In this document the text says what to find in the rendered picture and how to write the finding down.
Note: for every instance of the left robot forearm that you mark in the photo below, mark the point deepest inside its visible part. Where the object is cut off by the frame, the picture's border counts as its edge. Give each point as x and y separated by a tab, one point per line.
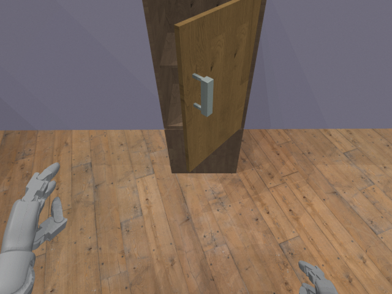
17	275

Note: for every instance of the handle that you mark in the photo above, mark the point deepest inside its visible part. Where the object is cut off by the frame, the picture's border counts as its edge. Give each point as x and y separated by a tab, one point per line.
207	84

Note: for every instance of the robot right hand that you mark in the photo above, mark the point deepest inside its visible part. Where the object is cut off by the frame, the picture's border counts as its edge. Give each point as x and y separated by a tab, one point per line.
317	277

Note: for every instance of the robot left hand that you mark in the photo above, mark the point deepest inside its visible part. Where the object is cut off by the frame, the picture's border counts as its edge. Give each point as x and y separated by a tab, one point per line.
21	229

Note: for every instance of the cupboard door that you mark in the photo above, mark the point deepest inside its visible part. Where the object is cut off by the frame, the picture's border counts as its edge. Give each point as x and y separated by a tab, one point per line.
218	43

